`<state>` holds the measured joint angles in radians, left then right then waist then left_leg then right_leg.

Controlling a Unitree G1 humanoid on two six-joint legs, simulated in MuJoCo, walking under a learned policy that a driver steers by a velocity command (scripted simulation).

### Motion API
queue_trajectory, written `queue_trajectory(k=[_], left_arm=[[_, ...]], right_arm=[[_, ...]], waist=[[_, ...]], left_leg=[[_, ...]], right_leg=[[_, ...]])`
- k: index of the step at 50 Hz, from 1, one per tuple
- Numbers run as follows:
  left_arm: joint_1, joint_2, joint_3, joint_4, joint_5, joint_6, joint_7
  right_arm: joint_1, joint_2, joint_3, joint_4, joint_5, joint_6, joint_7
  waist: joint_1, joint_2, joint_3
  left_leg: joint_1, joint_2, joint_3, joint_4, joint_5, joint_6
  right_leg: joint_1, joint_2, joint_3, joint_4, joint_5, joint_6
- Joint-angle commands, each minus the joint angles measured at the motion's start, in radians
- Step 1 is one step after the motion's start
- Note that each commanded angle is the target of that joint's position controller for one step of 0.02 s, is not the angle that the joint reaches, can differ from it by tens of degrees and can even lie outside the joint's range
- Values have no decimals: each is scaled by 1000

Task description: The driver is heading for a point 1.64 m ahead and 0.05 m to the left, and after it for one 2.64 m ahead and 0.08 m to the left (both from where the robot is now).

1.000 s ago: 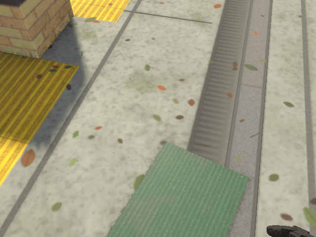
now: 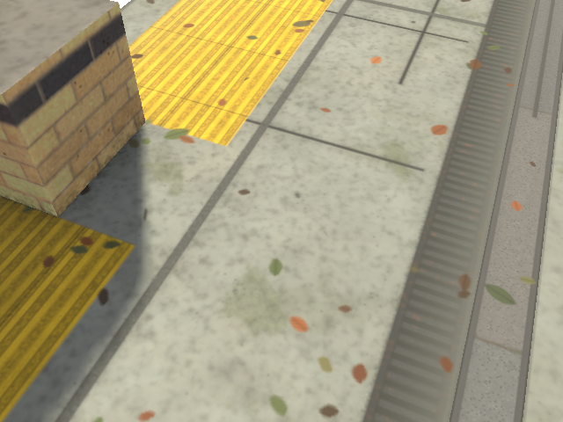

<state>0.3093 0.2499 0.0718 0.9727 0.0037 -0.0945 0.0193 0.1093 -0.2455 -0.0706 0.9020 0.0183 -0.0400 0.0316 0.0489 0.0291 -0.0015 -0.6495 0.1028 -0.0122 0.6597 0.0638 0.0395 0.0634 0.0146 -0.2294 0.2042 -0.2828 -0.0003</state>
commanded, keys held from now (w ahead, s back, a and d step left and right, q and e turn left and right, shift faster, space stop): w+q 0.22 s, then w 0.16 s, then w+e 0.62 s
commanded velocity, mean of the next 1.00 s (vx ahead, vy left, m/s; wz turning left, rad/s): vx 0.50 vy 0.00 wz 0.00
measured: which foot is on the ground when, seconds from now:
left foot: up 0.00-0.08, down 0.10-0.64, up 0.66-1.00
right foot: down 0.00-0.12, up 0.14-0.60, down 0.62-1.00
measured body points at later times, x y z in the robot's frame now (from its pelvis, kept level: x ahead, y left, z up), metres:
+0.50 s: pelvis +0.30 +0.07 +0.00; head +0.32 +0.08 +0.45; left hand +0.45 +0.35 -0.10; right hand +0.40 -0.20 -0.12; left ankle +0.19 +0.13 -0.74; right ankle +0.53 -0.04 -0.70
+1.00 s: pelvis +0.61 +0.08 -0.01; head +0.64 +0.07 +0.44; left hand +0.64 +0.36 -0.13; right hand +0.83 -0.16 -0.09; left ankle +0.78 +0.25 -0.71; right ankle +0.55 +0.00 -0.75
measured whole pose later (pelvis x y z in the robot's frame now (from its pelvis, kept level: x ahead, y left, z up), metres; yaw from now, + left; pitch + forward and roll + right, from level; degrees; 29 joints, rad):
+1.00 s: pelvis +0.61 +0.08 -0.01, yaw -3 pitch +2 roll +1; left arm 0.35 0.25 0.07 0.84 -0.02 -0.06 0.02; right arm 0.00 -0.26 -0.06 0.74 0.00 -0.10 0.00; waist 0.09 0.02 0.02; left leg -0.57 0.03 -0.12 0.54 0.00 -0.05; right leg -0.14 0.12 0.20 0.38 -0.26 -0.08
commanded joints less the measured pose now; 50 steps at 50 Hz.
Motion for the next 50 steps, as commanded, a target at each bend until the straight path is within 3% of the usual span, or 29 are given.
queue_trajectory(k=[1,3,4,5,6,7,8,9,10,11,12,14,17,20,23,26,29,30,31,32,33,34,35,36,37,39,42,46,50], left_arm=[[18,176,44,-30,-16,12,7],[-14,205,55,-44,-24,25,10],[-29,213,57,-50,-26,33,12],[-42,206,52,-59,-26,42,12],[15,139,29,-103,-11,33,7],[0,69,-2,-133,1,-4,-6],[-93,131,10,-167,-36,-42,-21],[-158,134,8,-182,-55,-62,-25],[-193,132,10,-187,-38,-71,-19],[-190,145,20,-180,-18,-67,-12],[-166,141,23,-172,-18,-55,-12],[-147,125,23,-166,-12,-33,-17],[-231,100,13,-188,0,-20,-20],[-301,82,2,-196,-5,-28,-37],[-338,83,-6,-196,-22,-29,-58],[-316,114,-1,-195,-34,-21,-76],[-152,159,21,-150,-32,5,-76],[-60,183,37,-117,-24,13,-70],[34,206,55,-78,-10,14,-66],[87,271,75,-87,-2,14,-59],[68,270,59,-110,-12,8,-68],[75,239,57,-126,-23,-2,-79],[48,198,49,-138,-33,-6,-81],[-3,174,39,-151,-32,-7,-78],[-38,155,30,-162,-21,-11,-73],[-60,147,24,-180,-8,-11,-54],[-3,181,32,-179,-18,-8,-20],[34,182,36,-182,-27,18,4],[72,168,36,-180,-31,39,4]], right_arm=[[-141,-59,-4,-118,3,-12,21],[-91,-92,-19,-131,3,-11,29],[5,-127,-39,-116,5,-10,29],[167,-180,-71,-72,11,-10,21],[321,-300,-116,-41,6,-6,1],[311,-322,-116,-50,23,-4,-6],[315,-244,-82,-63,8,-14,0],[279,-205,-72,-71,-2,-24,1],[216,-180,-65,-82,-2,-32,2],[156,-139,-53,-99,-5,-36,-1],[116,-116,-45,-116,-13,-37,-6],[114,-122,-43,-120,-9,-41,-18],[159,-160,-50,-101,-7,-48,-39],[155,-156,-45,-92,-6,-47,-49],[184,-157,-44,-63,-13,-54,-46],[156,-165,-50,-45,-22,-54,-50],[58,-180,-58,-63,-26,-42,-57],[38,-162,-53,-75,-19,-39,-58],[73,-143,-47,-88,-14,-27,-61],[138,-131,-39,-112,-29,-28,-61],[263,-21,-1,-111,-45,-54,-41],[264,-86,-6,-113,4,-82,-27],[136,-142,-18,-136,31,-96,-26],[49,-141,-18,-162,19,-98,-34],[16,-144,-20,-170,-9,-92,-44],[25,-147,-28,-174,-29,-76,-49],[-46,-113,-18,-193,-37,-66,-54],[-158,-69,1,-220,-28,-71,-40],[-200,-98,-5,-244,-10,-83,-29]], waist=[[13,-79,116],[-31,-107,70],[-87,-112,7],[-170,-84,-83],[-189,76,-207],[-147,232,-301],[-175,159,-310],[-170,94,-221],[-136,18,-134],[-97,8,-108],[-66,13,-90],[-41,7,-61],[-59,8,-8],[-82,38,30],[-103,48,53],[-71,41,64],[20,57,10],[55,17,-23],[69,-78,-55],[44,-292,-85],[-59,-424,-174],[-23,-312,-259],[1,-153,-158],[-12,-60,-81],[-33,-39,-60],[-65,-87,-62],[-37,-84,-38],[14,-103,-15],[30,-125,-1]], left_leg=[[-72,1,27,-59,-93,30],[45,-53,88,-65,-204,66],[178,-97,118,-75,-231,89],[404,-155,139,-124,-187,122],[818,14,-176,-123,-296,251],[1001,176,-648,-309,-464,359],[1017,195,-683,-385,-433,322],[932,169,-565,-373,-322,282],[805,127,-464,-369,-204,257],[704,99,-385,-379,-130,239],[630,80,-348,-400,-102,236],[564,77,-311,-440,-45,240],[521,61,-228,-482,5,231],[479,4,-107,-489,-70,182],[508,45,-57,-502,-127,160],[652,114,12,-466,-98,125],[713,145,89,-354,139,72],[696,112,138,-221,247,48],[669,27,193,30,317,25],[395,-70,178,415,39,-21],[49,-213,28,715,-684,-67],[-67,-183,-90,764,-673,-26],[-115,-126,-102,697,-560,1],[-110,-84,-101,624,-478,4],[-48,-55,-107,550,-440,0],[49,-30,-113,425,-408,-11],[54,-40,-77,229,-316,-53],[154,-96,-49,-52,-48,-92],[221,-129,-66,-166,-36,-97]], right_leg=[[32,-327,60,-13,329,-138],[51,-331,34,113,645,-116],[42,-314,16,257,796,-99],[-25,-263,-19,481,831,-64],[-424,-177,-42,862,597,7],[-705,11,113,1148,-213,45],[-805,-27,279,1191,-244,2],[-826,-65,287,1154,-184,-28],[-816,-97,288,1068,-128,-34],[-752,-129,294,987,-86,-35],[-697,-144,295,944,-57,-32],[-671,-151,281,851,-22,-11],[-708,-142,258,661,156,23],[-651,-107,230,410,428,15],[-612,-92,219,316,560,-12],[-669,-102,268,299,500,-57],[-552,-86,259,378,343,-83],[-441,-43,213,360,340,-98],[-313,36,161,305,389,-116],[-90,-80,393,350,542,-220],[162,-208,792,287,397,-353],[221,-280,990,113,37,-380],[125,-275,960,67,-100,-340],[-3,-266,908,62,-71,-319],[-112,-247,862,58,6,-305],[-209,-195,763,35,103,-285],[-258,-163,646,25,276,-274],[-325,-89,550,34,235,-219],[-290,-102,623,94,136,-199]])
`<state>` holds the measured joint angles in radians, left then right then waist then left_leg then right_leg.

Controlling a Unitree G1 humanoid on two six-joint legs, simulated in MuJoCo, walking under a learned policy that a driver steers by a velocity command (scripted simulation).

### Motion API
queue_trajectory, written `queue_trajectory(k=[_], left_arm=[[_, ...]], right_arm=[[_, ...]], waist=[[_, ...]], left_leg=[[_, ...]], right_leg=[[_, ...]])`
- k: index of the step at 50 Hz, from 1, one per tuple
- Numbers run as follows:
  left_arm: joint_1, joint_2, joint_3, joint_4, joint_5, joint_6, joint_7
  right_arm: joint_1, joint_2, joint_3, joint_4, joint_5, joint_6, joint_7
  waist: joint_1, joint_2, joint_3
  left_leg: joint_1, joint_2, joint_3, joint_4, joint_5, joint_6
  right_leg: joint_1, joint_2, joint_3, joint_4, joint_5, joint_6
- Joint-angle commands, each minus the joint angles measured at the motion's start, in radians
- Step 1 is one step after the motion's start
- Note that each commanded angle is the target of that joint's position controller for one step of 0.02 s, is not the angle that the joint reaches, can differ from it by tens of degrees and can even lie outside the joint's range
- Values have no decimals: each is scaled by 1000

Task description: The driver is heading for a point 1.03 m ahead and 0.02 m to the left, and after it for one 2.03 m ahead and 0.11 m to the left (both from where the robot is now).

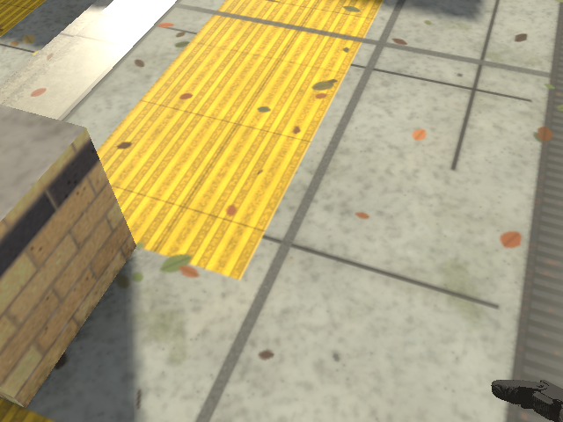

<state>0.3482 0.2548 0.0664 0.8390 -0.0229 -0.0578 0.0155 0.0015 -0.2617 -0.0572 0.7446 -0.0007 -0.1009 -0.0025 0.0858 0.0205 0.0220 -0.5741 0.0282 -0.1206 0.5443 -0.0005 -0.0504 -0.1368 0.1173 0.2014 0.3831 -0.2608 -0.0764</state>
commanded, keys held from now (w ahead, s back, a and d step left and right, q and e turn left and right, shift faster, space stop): w+e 0.10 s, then w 0.14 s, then no key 0.76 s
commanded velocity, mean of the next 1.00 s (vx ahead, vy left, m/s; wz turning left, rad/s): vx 0.23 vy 0.00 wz -0.18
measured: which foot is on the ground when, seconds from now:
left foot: up 0.00-0.08, down 0.10-0.54, up 0.56-0.78, down 0.80-1.00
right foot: down 0.00-0.10, up 0.12-0.50, down 0.52-1.00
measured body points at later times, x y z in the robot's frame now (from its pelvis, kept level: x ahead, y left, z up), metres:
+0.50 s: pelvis +0.25 +0.02 -0.01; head +0.29 +0.01 +0.44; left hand +0.51 +0.21 -0.09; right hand +0.20 -0.26 -0.14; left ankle +0.19 +0.15 -0.74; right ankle +0.36 -0.12 -0.73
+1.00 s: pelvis +0.34 +0.01 -0.01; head +0.35 +0.02 +0.44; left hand +0.49 +0.24 -0.14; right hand +0.37 -0.26 -0.14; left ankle +0.35 +0.14 -0.74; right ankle +0.36 -0.12 -0.74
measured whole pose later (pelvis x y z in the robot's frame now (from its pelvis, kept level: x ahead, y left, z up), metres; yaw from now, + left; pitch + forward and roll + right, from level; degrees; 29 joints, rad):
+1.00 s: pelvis +0.34 +0.01 -0.01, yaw -10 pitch +0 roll -1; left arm 0.19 0.23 0.04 0.86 0.01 0.00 0.01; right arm 0.23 -0.24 -0.02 0.94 -0.01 -0.02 -0.03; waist 0.00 -0.01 0.01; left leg -0.23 0.04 -0.01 0.56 -0.32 -0.02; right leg -0.30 0.01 0.01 0.52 -0.21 0.00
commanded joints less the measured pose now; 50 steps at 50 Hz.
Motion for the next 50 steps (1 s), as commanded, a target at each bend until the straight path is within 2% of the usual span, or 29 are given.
queue_trajectory(k=[1,3,4,5,6,7,8,9,10,13,16,19,23,25,26,27,28,29,30,32,35,38,40,41,42,43,44,46,50], left_arm=[[31,162,42,-51,-4,6,9],[4,156,43,-68,-1,12,12],[-11,132,35,-81,3,12,11],[-26,79,16,-101,12,7,6],[73,17,-2,-128,2,-4,7],[132,78,-1,-127,-17,-10,6],[72,149,15,-109,-16,-10,4],[-15,159,19,-119,-3,-8,2],[-67,146,19,-134,10,-12,0],[-87,104,15,-154,9,-11,-12],[-132,60,-4,-181,26,-10,-13],[-192,48,-16,-190,20,-11,-22],[-268,81,-8,-216,22,-8,-34],[-217,100,3,-199,32,-11,-34],[-172,136,15,-185,40,-11,-27],[-96,204,29,-181,55,-9,-16],[-79,190,17,-180,68,6,-10],[-61,107,-4,-168,48,19,-16],[-98,90,-12,-160,34,24,-25],[-205,107,-10,-165,35,27,-30],[-305,122,1,-167,52,38,-22],[-315,91,-6,-145,42,43,-16],[-259,52,-19,-108,40,42,-17],[-234,54,-19,-95,46,43,-18],[-205,51,-16,-94,44,41,-17],[-229,65,-14,-85,45,42,-10],[-232,74,-8,-81,39,42,-5],[-211,75,-5,-59,40,46,2],[-194,69,-3,-21,34,42,2]], right_arm=[[-84,-96,-23,-87,11,-28,7],[-11,-123,-35,-70,14,-42,9],[75,-147,-47,-48,8,-46,4],[212,-192,-61,-30,-8,-50,-2],[341,-282,-79,-6,-27,-39,-3],[372,-256,-78,23,-2,-30,9],[325,-161,-55,7,8,-28,13],[285,-126,-43,4,3,-21,14],[250,-113,-36,5,-6,-16,17],[228,-95,-23,22,-12,-18,20],[228,-144,-32,46,-5,-15,13],[253,-172,-35,66,6,7,3],[302,-178,-28,103,17,26,1],[285,-179,-26,109,25,34,-2],[309,-164,-20,115,19,31,-2],[321,-130,-4,98,-8,20,-2],[458,-45,28,116,-18,14,5],[442,-90,21,129,-7,29,8],[393,-136,7,115,9,45,8],[319,-129,2,106,5,85,-13],[355,-88,8,132,-4,117,-32],[357,-63,11,153,-13,114,-28],[313,-86,10,136,-38,113,-24],[282,-134,4,113,-35,113,-29],[238,-178,-9,121,-17,114,-33],[217,-136,-2,121,-17,107,-31],[211,-109,6,128,-22,98,-30],[207,-95,11,136,-17,79,-27],[242,-101,12,164,-6,70,-27]], waist=[[-15,-124,-23],[-63,-146,-34],[-107,-146,-73],[-170,-83,-177],[-145,176,-288],[-130,311,-286],[-153,171,-151],[-156,82,-68],[-142,47,-24],[-100,85,-14],[-86,62,-41],[-110,77,-80],[-124,86,-83],[-81,74,-101],[-66,49,-126],[-49,-37,-221],[-85,-218,-350],[-58,-227,-390],[-62,-177,-303],[-90,-106,-165],[-143,-164,-127],[-154,-154,-139],[-140,-112,-94],[-111,-53,-37],[-64,68,3],[-83,85,22],[-80,90,23],[-82,81,7],[-95,22,-42]], left_leg=[[155,-54,36,-71,-2,0],[235,-49,44,-115,-46,32],[355,-27,44,-136,-54,61],[574,104,-71,-114,-113,121],[870,318,-464,-186,-273,265],[906,407,-742,-252,-517,335],[798,351,-624,-274,-570,300],[683,294,-455,-273,-476,259],[584,250,-354,-294,-355,247],[462,191,-191,-333,-54,248],[434,187,-53,-310,394,268],[407,146,50,-299,472,235],[472,164,42,-232,406,206],[478,148,40,-144,361,173],[452,108,57,-66,342,140],[346,53,100,94,144,92],[152,-12,115,330,-375,30],[122,-5,56,439,-695,2],[70,19,40,480,-714,-7],[62,49,55,430,-628,-21],[273,37,95,263,-452,-30],[419,13,130,60,-207,-5],[468,39,93,-55,-123,31],[416,95,38,-113,-183,60],[293,96,39,-127,-366,91],[201,75,37,-168,-477,88],[181,71,38,-183,-469,72],[219,59,55,-164,-356,53],[298,47,73,-112,-194,55]], right_leg=[[-62,-215,222,-57,107,-118],[-37,-219,259,18,130,-101],[-58,-189,238,99,163,-76],[-154,-138,165,323,121,-41],[-441,9,5,633,-198,27],[-636,-51,-26,816,-346,41],[-681,-98,-6,879,-256,47],[-664,-129,-40,875,-175,49],[-637,-150,-54,829,-121,48],[-540,-190,-92,695,-70,53],[-482,-190,-145,513,-8,88],[-353,-159,-191,326,197,92],[-291,-127,-184,181,247,61],[-176,-108,-193,65,312,28],[-65,-124,-180,18,444,-1],[135,-266,-55,94,858,-57],[359,-485,155,143,1100,-236],[326,-504,224,105,1010,-277],[245,-459,189,69,813,-241],[42,-400,126,-10,520,-177],[-199,-317,13,-84,320,-135],[-250,-275,-45,-76,103,-102],[-294,-224,-62,-70,-167,-17],[-297,-183,-86,-35,-242,27],[-236,-131,-140,-10,-155,56],[-149,-123,-159,36,-73,69],[-112,-126,-163,60,-17,64],[-95,-135,-156,75,71,51],[-70,-143,-157,95,213,49]])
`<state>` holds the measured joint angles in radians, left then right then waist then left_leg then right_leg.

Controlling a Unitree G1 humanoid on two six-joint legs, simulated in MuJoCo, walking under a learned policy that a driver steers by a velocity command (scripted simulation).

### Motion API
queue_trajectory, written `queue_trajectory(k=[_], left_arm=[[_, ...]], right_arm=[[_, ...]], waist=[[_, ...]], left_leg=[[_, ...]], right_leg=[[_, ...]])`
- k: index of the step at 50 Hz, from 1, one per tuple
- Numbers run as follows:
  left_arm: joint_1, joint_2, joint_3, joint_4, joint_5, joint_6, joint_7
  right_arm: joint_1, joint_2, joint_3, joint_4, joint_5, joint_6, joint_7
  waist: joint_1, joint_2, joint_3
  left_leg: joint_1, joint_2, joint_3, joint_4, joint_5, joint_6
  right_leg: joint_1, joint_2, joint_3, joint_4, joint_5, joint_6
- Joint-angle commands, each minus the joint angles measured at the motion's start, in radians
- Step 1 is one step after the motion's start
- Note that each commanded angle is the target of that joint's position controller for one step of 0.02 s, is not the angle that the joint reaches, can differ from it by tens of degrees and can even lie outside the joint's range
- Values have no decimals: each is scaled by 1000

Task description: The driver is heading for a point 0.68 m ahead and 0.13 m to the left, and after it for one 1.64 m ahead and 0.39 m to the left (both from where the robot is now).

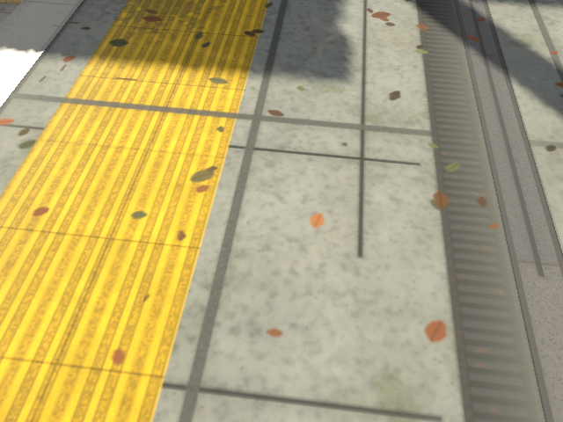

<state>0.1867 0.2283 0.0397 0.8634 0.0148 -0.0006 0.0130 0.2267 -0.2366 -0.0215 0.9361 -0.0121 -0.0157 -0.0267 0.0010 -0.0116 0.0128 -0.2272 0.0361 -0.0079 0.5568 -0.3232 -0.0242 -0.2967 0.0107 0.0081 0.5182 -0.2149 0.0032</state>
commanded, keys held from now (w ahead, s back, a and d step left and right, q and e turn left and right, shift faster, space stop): no key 0.42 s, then w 0.22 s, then w+q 0.36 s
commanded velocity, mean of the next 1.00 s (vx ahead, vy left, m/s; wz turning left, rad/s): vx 0.19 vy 0.00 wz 0.10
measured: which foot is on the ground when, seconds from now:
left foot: down 0.00-0.66, up 0.68-1.00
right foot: down 0.00-1.00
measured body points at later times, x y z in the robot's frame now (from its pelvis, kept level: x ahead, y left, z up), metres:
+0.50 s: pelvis +0.03 +0.01 +0.00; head +0.03 +0.01 +0.45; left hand +0.10 +0.27 -0.14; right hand +0.07 -0.25 -0.15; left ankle -0.02 +0.13 -0.73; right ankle +0.04 -0.12 -0.73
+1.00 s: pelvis +0.19 -0.02 +0.00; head +0.20 -0.02 +0.45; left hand +0.08 +0.21 -0.14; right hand +0.38 -0.24 -0.12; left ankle +0.33 +0.16 -0.68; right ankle +0.06 -0.11 -0.73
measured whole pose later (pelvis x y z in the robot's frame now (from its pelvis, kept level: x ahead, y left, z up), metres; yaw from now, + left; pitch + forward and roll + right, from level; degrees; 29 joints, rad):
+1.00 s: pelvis +0.19 -0.02 +0.00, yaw +9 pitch +1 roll -1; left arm 0.42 0.19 0.03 1.09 0.02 -0.10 0.02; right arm 0.10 -0.24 -0.06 0.90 0.03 -0.05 0.03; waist 0.07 0.03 0.02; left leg -0.69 0.08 -0.01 0.79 -0.01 0.05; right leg 0.13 0.03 -0.20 0.19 -0.33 -0.03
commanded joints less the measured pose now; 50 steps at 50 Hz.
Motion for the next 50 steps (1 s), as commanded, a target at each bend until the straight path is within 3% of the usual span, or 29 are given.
queue_trajectory(k=[1,8,21,22,23,24,26,27,29,30,32,33,34,35,36,37,39,40,42,45,50], left_arm=[[-30,96,24,-36,-6,-15,5],[-14,105,28,31,-12,-1,16],[-35,111,26,132,-15,17,30],[-19,100,23,148,-15,18,30],[-17,99,25,157,-20,20,29],[-24,101,27,159,-24,18,28],[-82,91,25,133,-28,-7,20],[-106,78,21,118,-34,-24,12],[-105,71,21,114,-44,-55,-4],[-81,70,22,122,-49,-67,-12],[81,80,37,197,-48,-77,-17],[183,113,54,233,-38,-77,-15],[318,211,80,254,-35,-82,-9],[388,239,76,267,-20,-98,-23],[297,163,49,245,-14,-113,-21],[220,109,33,216,-19,-121,-20],[146,84,19,194,-21,-123,-23],[157,60,11,197,-12,-118,-21],[209,72,9,208,2,-114,-11],[204,111,12,198,9,-109,6],[256,136,16,194,-7,-100,22]], right_arm=[[18,-125,-23,-23,5,-14,-4],[16,-116,-19,9,9,-5,-2],[22,-99,-14,65,8,0,-2],[45,-93,-13,80,9,2,-3],[54,-107,-19,87,15,5,-4],[53,-132,-27,84,21,8,-7],[93,-185,-45,81,31,0,-10],[103,-210,-56,84,36,-11,-12],[85,-189,-56,76,34,-34,-10],[62,-179,-56,67,38,-40,-6],[-11,-167,-54,43,49,-38,3],[-33,-141,-46,28,45,-42,6],[-53,-72,-27,-4,38,-50,8],[-63,-72,-30,-33,53,-64,2],[-47,-107,-42,-24,76,-73,5],[-24,-109,-44,-10,83,-78,15],[-23,-109,-57,5,66,-77,18],[-18,-102,-61,11,59,-70,26],[-25,-61,-58,8,52,-54,41],[-131,-31,-46,-54,49,-44,47],[-300,-13,-24,-151,39,-44,74]], waist=[[-12,47,-39],[-10,12,-41],[-4,20,-8],[-5,27,-28],[-7,48,-8],[-12,83,30],[-41,171,119],[-46,204,163],[-27,192,195],[-6,180,185],[74,136,124],[111,62,82],[148,-201,20],[156,-295,-27],[101,-147,42],[65,-109,79],[32,-83,106],[29,-93,88],[34,-76,66],[40,-42,108],[72,-36,150]], left_leg=[[-39,36,-36,-118,155,31],[-12,22,-21,-108,256,37],[-2,6,-6,-144,237,36],[7,-1,-1,-159,128,41],[-6,0,-14,-177,-38,60],[-25,23,-59,-209,-231,93],[-21,169,-266,-334,-504,181],[-32,255,-380,-383,-532,230],[-6,303,-417,-386,-412,253],[1,283,-366,-359,-345,232],[-133,169,-197,-254,-203,165],[-223,99,-119,-101,-53,129],[-390,-32,38,264,-39,54],[-513,-99,-45,523,-253,47],[-580,-40,-151,656,-216,76],[-593,1,-165,668,-102,105],[-573,45,-155,578,62,121],[-533,53,-133,550,110,118],[-523,49,-96,536,167,96],[-558,48,-72,397,251,65],[-485,34,53,159,353,80]], right_leg=[[96,-37,36,-36,189,-30],[132,-43,33,-23,265,-24],[152,-44,28,-49,228,-13],[157,-29,9,-45,127,-12],[129,2,-23,-16,-39,-15],[67,30,-53,28,-205,-17],[-104,37,-84,166,-269,-24],[-153,3,-62,240,-232,-38],[-211,-51,-21,268,-252,-69],[-173,-58,-26,193,-261,-84],[160,3,-86,-26,-93,-84],[319,-26,-9,-66,-54,-85],[470,-238,335,-234,-186,-168],[498,-410,677,-353,-247,-281],[448,-423,616,-340,-271,-271],[407,-375,475,-343,-260,-219],[367,-301,249,-357,-37,-137],[355,-261,150,-351,76,-110],[350,-244,55,-351,239,-115],[302,-247,-27,-394,307,-129],[293,-253,-158,-415,376,-117]])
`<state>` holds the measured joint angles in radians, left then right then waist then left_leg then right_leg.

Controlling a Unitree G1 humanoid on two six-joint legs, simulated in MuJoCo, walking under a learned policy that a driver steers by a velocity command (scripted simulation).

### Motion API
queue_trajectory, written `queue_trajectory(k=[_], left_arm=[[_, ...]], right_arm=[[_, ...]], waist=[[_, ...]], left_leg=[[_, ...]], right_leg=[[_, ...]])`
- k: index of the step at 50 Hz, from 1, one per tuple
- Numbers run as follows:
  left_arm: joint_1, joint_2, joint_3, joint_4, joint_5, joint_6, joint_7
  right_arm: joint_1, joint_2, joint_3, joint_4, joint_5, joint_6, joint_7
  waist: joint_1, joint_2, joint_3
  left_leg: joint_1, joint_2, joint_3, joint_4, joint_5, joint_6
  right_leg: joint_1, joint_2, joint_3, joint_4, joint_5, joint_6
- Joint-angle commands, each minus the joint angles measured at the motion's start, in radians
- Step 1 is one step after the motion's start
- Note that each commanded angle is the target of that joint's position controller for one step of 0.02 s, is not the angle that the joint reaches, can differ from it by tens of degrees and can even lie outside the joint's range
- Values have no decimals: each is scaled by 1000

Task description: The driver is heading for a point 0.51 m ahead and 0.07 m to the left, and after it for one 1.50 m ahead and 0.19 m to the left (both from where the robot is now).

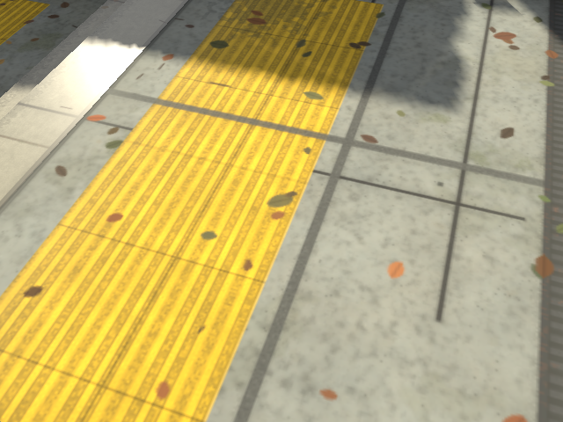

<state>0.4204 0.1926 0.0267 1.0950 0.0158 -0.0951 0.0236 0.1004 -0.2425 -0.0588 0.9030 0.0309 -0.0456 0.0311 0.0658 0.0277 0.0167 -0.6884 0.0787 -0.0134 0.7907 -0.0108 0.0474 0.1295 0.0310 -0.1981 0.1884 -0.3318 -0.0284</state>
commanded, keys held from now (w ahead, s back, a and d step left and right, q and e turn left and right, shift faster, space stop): w+q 0.38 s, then w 0.08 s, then no key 0.54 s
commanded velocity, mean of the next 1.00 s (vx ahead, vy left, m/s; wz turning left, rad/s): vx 0.32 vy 0.00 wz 0.33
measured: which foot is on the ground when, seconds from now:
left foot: up 0.00-0.14, down 0.16-0.64, up 0.66-0.92, down 0.94-1.00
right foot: down 0.00-0.16, up 0.18-0.60, down 0.62-1.00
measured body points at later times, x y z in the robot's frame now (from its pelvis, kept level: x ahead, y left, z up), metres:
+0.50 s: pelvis +0.29 +0.05 +0.01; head +0.31 +0.08 +0.46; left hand +0.43 +0.35 -0.08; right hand +0.40 -0.21 -0.11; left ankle +0.22 +0.11 -0.74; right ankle +0.53 -0.09 -0.68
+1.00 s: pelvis +0.47 +0.07 +0.00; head +0.47 +0.09 +0.45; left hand +0.49 +0.34 -0.14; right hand +0.64 -0.15 -0.12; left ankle +0.44 +0.21 -0.74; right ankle +0.55 -0.02 -0.74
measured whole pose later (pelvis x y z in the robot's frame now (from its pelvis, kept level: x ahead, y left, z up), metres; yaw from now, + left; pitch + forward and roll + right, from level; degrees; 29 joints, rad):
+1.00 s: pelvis +0.47 +0.07 +0.00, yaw +19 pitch +0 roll -1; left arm 0.16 0.22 0.02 0.90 0.02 -0.03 -0.01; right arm 0.22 -0.24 -0.04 0.84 -0.02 0.03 -0.04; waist 0.01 0.00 0.01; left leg -0.30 0.04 -0.06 0.56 -0.27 -0.03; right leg -0.32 0.03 -0.03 0.48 -0.17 -0.01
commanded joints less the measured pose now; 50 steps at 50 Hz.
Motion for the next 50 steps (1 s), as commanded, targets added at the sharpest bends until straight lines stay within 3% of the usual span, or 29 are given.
queue_trajectory(k=[1,4,6,7,8,9,10,11,12,13,15,18,23,26,29,31,32,33,34,35,36,38,41,43,45,47,48,49,50], left_arm=[[34,175,31,-36,-12,-1,12],[11,214,42,-56,-18,14,18],[-30,248,54,-83,-14,32,26],[-60,252,55,-102,-18,33,25],[-50,215,43,-128,-4,20,17],[27,74,5,-182,-13,-19,-9],[-110,163,25,-219,-48,-69,-27],[-182,198,36,-256,-76,-85,-29],[-185,190,38,-251,-64,-86,-19],[-165,201,51,-239,-43,-72,-8],[-132,192,59,-250,-22,-40,-6],[-236,167,55,-307,5,-17,3],[-424,121,32,-362,-5,-29,-13],[-487,140,32,-394,-4,-41,-31],[-458,177,41,-397,4,-54,-45],[-302,217,54,-357,20,-65,-43],[-177,281,64,-344,44,-69,-40],[-103,277,66,-313,31,-46,-44],[-74,213,53,-309,-8,-26,-50],[-148,196,47,-322,-22,-11,-47],[-232,166,32,-334,-13,1,-42],[-336,135,16,-334,6,15,-41],[-360,157,27,-312,16,27,-39],[-342,171,31,-294,2,34,-33],[-355,165,26,-287,-12,45,-30],[-313,121,8,-263,-3,47,-35],[-281,133,13,-260,5,48,-36],[-282,128,13,-257,5,53,-30],[-286,132,14,-251,2,55,-24]], right_arm=[[-194,-7,14,-134,-3,-14,23],[-175,-43,-2,-164,-2,-14,42],[-1,-115,-39,-138,2,-6,47],[161,-175,-73,-99,2,-1,36],[287,-247,-99,-72,1,15,9],[234,-302,-100,-110,-6,8,3],[257,-223,-76,-97,-18,-2,1],[208,-172,-63,-98,-23,-19,0],[124,-140,-53,-115,-19,-35,8],[62,-110,-43,-132,-20,-43,9],[36,-113,-38,-147,-23,-44,1],[96,-162,-48,-142,-20,-45,-22],[211,-159,-44,-115,-12,-35,-40],[270,-149,-37,-83,-14,-25,-45],[284,-145,-34,-77,-24,-5,-56],[237,-141,-28,-98,-27,-3,-59],[256,-105,-13,-124,-43,-10,-58],[451,-50,7,-78,-24,-17,-50],[465,-149,-10,-58,-13,-13,-43],[348,-188,-24,-82,1,1,-46],[264,-175,-23,-101,-5,18,-54],[236,-125,-21,-112,-21,53,-66],[278,-50,1,-89,-30,63,-76],[278,-63,-2,-78,-31,64,-75],[268,-69,-5,-67,-38,70,-70],[207,-108,-10,-97,-63,75,-72],[170,-173,-23,-112,-54,76,-79],[157,-155,-23,-96,-47,71,-76],[141,-115,-14,-94,-48,61,-74]], waist=[[6,-72,150],[-55,-120,86],[-163,-168,-34],[-249,-149,-115],[-273,-2,-200],[-143,213,-324],[-208,103,-324],[-179,66,-180],[-113,-57,-85],[-72,-71,-58],[-26,-42,-33],[-41,-14,1],[-133,36,3],[-159,54,6],[-134,78,-45],[-43,75,-131],[-14,-26,-280],[-36,-287,-455],[-14,-207,-498],[-3,-138,-348],[-22,-70,-238],[-89,-96,-110],[-109,-175,-123],[-110,-161,-175],[-125,-145,-159],[-106,-98,-90],[-58,-15,-34],[-50,56,-6],[-54,64,21]], left_leg=[[-20,-16,75,-104,25,21],[103,-82,144,-135,-72,76],[328,-146,166,-126,-145,124],[571,-166,132,-199,-104,163],[854,-11,-140,-243,-196,219],[1115,258,-780,-420,-363,436],[1081,250,-821,-542,-411,396],[951,216,-653,-549,-348,341],[767,164,-520,-561,-217,301],[644,118,-418,-566,-129,268],[494,75,-344,-593,-50,259],[387,41,-268,-615,23,259],[395,-14,-188,-583,-24,176],[493,11,-209,-491,121,150],[639,51,-265,-348,283,122],[634,-7,-241,-167,418,70],[457,-73,-212,74,180,24],[202,-202,-151,406,-581,-51],[135,-163,-213,500,-702,-60],[65,-129,-194,543,-640,-78],[64,-90,-147,495,-576,-91],[184,-24,-105,296,-509,-98],[388,-44,-30,23,-446,-111],[468,-47,-20,-102,-294,-101],[567,-61,2,-244,-148,-75],[603,6,-81,-335,-122,-28],[520,44,-122,-354,-234,5],[389,22,-114,-384,-424,17],[340,3,-106,-406,-458,6]], right_leg=[[-103,-283,30,-65,543,-84],[-19,-309,-22,89,1006,-69],[-23,-318,-28,353,1255,-56],[-131,-286,-32,573,1170,-34],[-396,-212,-25,909,657,3],[-787,24,127,1288,-203,50],[-892,-15,323,1340,-185,12],[-939,-67,311,1280,-99,-17],[-883,-114,305,1173,-29,-17],[-807,-147,302,1082,4,-6],[-712,-173,298,991,25,24],[-723,-161,257,811,141,79],[-651,-91,219,415,489,79],[-648,-59,215,326,518,52],[-621,-31,220,271,414,3],[-396,-50,213,203,607,-53],[-80,-221,355,322,1017,-135],[230,-469,649,343,1205,-340],[230,-472,737,312,959,-338],[106,-426,662,268,762,-292],[-50,-372,585,218,639,-252],[-324,-287,466,132,508,-203],[-452,-217,338,105,590,-193],[-427,-230,338,111,507,-194],[-482,-206,324,109,222,-155],[-564,-149,314,109,-117,-54],[-564,-86,266,136,-166,-10],[-473,-54,216,172,-88,13],[-432,-52,212,203,-31,19]])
